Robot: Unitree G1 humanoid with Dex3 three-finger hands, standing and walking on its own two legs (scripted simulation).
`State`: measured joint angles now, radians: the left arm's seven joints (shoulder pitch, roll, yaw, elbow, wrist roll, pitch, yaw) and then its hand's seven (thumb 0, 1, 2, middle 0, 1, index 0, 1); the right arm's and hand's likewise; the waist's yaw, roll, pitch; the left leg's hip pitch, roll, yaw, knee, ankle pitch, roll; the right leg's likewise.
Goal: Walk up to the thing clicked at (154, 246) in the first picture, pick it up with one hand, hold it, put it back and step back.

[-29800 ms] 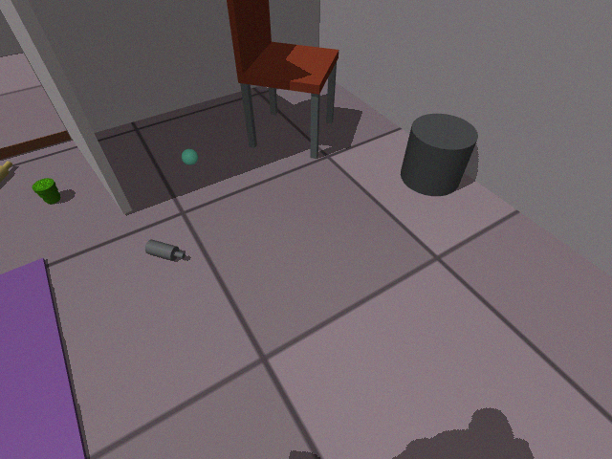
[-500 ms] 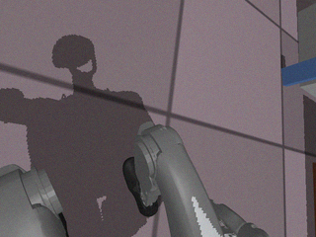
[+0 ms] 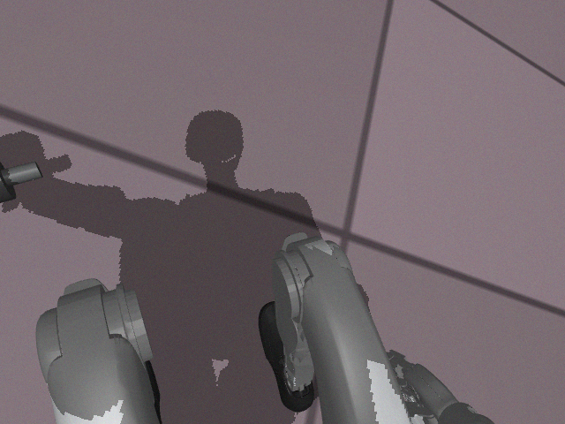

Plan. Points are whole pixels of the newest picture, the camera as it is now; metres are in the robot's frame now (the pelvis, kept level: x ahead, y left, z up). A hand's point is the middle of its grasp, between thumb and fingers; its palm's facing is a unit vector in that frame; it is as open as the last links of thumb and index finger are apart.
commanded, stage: settle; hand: left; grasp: from above
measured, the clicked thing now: out of the picture +0.45 +0.34 -0.21
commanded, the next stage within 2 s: lift in 0.28 s
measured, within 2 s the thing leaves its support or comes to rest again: neither
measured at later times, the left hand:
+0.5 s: hand out of the picture +0.43 +0.35 -0.13, palm faces -0.42 -0.14 -0.90, open 8.8 cm
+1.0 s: hand out of the picture +0.36 +0.36 +0.00, palm faces -0.44 -0.15 -0.89, open 8.9 cm
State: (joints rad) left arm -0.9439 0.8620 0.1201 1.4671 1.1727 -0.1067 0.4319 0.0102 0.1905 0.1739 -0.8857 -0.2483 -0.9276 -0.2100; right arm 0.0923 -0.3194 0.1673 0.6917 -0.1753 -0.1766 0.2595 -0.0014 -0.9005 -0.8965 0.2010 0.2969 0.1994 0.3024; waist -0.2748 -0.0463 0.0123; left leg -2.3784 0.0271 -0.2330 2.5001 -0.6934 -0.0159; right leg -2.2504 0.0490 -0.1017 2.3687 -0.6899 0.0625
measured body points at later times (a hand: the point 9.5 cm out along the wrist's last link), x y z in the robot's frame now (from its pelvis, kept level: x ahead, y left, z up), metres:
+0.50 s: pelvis -0.01 -0.01 +0.02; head +0.22 +0.08 +0.40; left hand +0.45 +0.35 -0.08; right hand +0.07 -0.28 -0.08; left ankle +0.06 +0.13 -0.28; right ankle +0.11 -0.13 -0.28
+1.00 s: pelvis -0.01 +0.00 +0.11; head +0.17 +0.07 +0.52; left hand +0.38 +0.36 +0.05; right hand +0.12 -0.26 +0.00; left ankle +0.06 +0.13 -0.28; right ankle +0.11 -0.13 -0.28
